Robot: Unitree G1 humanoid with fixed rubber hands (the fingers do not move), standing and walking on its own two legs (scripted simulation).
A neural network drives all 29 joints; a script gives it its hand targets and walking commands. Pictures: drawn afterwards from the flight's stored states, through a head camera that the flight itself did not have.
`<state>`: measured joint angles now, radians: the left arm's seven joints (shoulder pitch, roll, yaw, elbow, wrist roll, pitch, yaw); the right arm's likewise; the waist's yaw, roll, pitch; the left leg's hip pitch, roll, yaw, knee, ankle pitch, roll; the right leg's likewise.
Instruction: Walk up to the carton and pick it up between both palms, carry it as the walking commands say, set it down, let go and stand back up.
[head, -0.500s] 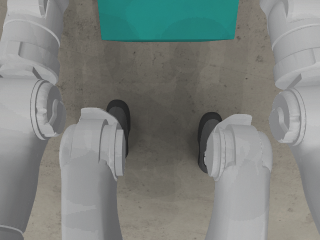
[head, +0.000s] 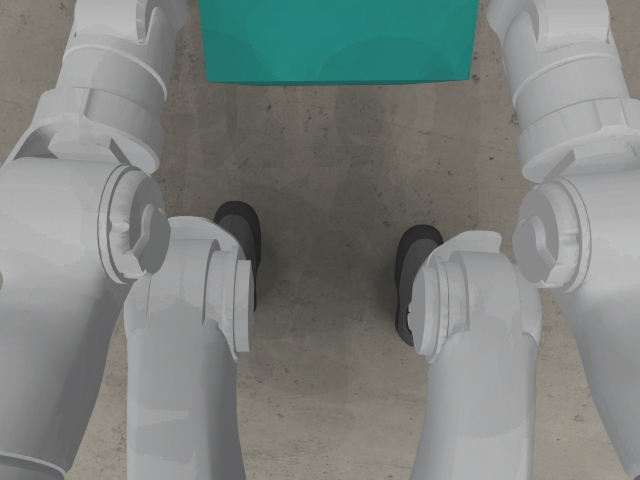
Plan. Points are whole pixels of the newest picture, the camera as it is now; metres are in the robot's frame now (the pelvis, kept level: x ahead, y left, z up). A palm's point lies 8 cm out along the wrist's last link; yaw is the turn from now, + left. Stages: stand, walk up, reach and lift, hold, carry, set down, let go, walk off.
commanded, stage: reach and lift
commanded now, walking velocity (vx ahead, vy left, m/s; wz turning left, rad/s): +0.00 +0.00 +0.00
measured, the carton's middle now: out of the picture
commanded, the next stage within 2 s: none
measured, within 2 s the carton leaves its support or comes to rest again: leaves its support in 0.68 s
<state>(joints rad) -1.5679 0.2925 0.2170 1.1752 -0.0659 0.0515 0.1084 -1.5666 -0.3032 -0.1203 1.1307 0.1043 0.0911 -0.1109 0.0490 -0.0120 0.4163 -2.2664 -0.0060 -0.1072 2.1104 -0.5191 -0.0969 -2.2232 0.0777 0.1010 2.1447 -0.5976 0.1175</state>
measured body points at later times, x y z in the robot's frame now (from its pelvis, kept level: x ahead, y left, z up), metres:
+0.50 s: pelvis +0.02 +0.00 -0.01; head +0.39 +0.01 +0.23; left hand +0.55 +0.19 -0.20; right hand +0.58 -0.11 -0.20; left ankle +0.12 +0.15 -0.35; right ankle +0.11 -0.14 -0.35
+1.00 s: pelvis -0.01 +0.01 +0.02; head +0.37 +0.03 +0.24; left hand +0.56 +0.20 -0.16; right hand +0.58 -0.09 -0.15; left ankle +0.12 +0.15 -0.35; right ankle +0.11 -0.14 -0.35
